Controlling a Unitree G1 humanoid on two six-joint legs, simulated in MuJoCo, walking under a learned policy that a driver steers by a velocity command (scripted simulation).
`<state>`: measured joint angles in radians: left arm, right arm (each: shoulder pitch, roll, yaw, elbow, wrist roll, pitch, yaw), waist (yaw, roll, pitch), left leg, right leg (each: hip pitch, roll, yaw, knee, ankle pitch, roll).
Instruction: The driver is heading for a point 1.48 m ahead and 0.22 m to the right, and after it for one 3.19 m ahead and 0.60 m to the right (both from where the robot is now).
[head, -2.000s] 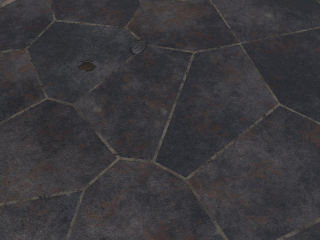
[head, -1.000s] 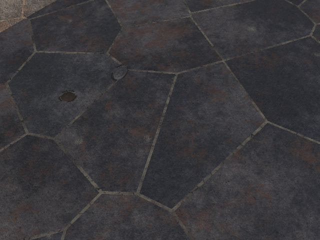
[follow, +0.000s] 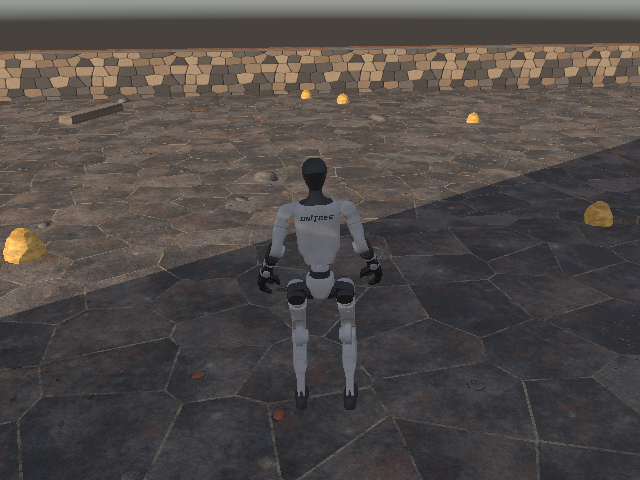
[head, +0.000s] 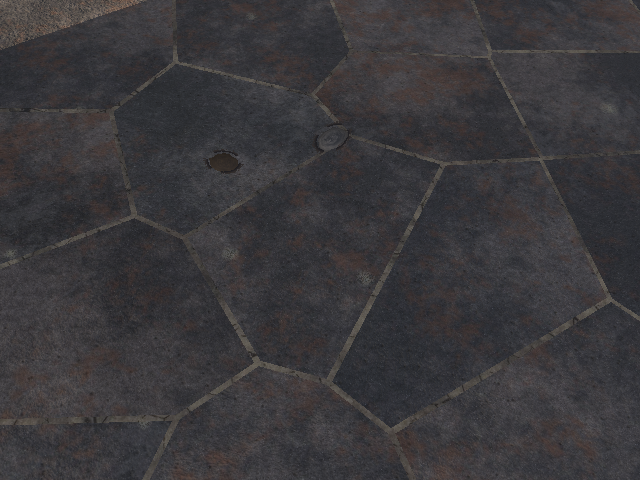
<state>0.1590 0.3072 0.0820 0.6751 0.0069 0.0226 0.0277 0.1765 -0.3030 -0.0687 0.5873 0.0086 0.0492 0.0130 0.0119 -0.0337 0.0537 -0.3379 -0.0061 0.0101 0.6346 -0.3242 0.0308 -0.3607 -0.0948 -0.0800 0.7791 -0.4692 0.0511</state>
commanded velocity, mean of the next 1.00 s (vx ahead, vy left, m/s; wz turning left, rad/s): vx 0.20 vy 0.00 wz -0.20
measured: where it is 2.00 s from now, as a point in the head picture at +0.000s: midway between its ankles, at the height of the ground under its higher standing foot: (439, 350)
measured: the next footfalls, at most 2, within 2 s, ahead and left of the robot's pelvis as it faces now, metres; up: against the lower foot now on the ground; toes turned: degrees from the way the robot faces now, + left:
right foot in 0.38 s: +0.05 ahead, -0.13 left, +0.00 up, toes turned +4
right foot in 0.90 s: +0.26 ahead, -0.22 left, +0.00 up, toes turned -15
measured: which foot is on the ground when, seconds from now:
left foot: down 0.00-0.90, up 0.92-1.00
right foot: up 0.00-0.36, down 0.38-0.58, up 0.60-0.88, down 0.90-1.00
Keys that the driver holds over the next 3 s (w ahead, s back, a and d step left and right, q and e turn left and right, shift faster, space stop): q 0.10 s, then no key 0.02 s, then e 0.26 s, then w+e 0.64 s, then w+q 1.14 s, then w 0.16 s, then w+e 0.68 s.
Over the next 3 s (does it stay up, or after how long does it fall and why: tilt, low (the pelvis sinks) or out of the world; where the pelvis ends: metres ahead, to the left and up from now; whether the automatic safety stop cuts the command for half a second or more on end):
stays up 1.28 -0.19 -0.01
